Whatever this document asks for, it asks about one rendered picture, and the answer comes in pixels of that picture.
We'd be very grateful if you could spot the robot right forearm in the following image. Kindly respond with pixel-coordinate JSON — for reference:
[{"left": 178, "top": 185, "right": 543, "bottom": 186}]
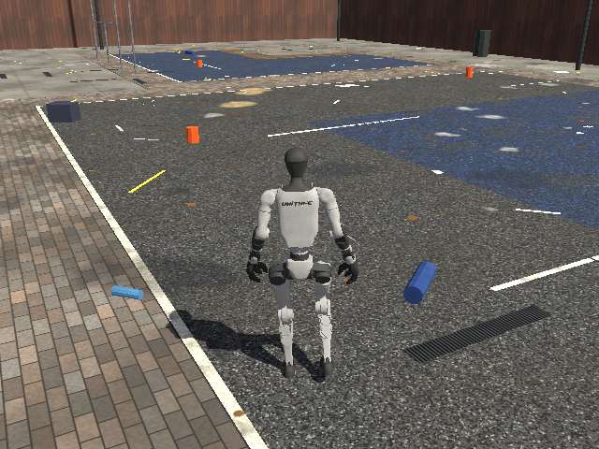
[{"left": 335, "top": 224, "right": 356, "bottom": 265}]

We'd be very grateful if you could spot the robot left forearm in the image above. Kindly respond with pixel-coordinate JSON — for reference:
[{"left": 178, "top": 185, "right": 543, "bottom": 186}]
[{"left": 248, "top": 226, "right": 265, "bottom": 264}]

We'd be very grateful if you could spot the robot torso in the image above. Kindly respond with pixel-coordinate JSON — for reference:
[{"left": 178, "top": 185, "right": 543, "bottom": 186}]
[{"left": 276, "top": 183, "right": 320, "bottom": 281}]

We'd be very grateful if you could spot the left robot hand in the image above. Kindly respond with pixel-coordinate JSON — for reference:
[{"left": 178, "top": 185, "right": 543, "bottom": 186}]
[{"left": 246, "top": 261, "right": 268, "bottom": 282}]

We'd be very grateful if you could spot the robot left upper arm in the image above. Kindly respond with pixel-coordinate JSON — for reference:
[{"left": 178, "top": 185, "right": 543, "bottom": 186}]
[{"left": 255, "top": 189, "right": 278, "bottom": 240}]

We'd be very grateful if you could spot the robot right foot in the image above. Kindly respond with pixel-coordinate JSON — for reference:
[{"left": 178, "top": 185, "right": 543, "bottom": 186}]
[{"left": 320, "top": 355, "right": 334, "bottom": 375}]

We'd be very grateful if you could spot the right robot hand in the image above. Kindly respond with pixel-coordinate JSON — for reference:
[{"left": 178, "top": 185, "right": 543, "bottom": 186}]
[{"left": 338, "top": 260, "right": 359, "bottom": 284}]

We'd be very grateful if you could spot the robot right upper arm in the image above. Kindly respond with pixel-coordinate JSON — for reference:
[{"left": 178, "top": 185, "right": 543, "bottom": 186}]
[{"left": 316, "top": 187, "right": 343, "bottom": 239}]

